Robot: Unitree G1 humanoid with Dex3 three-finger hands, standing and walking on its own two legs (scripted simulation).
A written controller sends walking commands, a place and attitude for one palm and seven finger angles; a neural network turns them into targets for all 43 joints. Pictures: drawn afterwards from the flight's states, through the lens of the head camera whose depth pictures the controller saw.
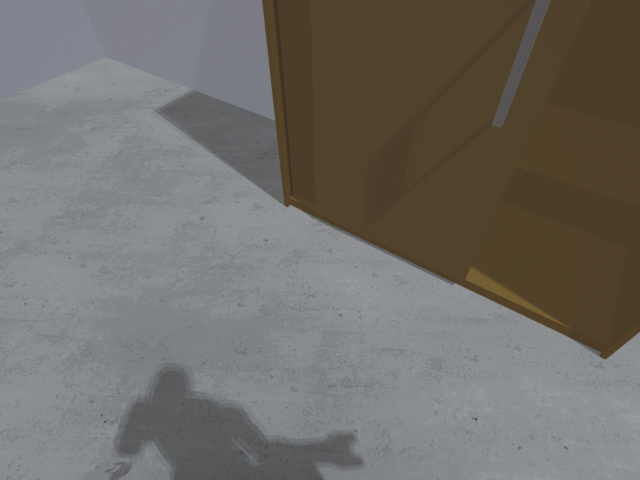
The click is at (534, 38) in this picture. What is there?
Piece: wardrobe's sliding door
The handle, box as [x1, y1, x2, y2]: [492, 0, 550, 127]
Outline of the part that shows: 550,0 536,0 495,113 492,122 493,125 500,127 503,123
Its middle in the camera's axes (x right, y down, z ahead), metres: +0.45 -0.40 +0.85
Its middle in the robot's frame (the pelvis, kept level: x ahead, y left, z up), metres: +0.94 -0.40 +0.11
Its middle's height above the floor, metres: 0.88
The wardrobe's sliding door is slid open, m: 0.49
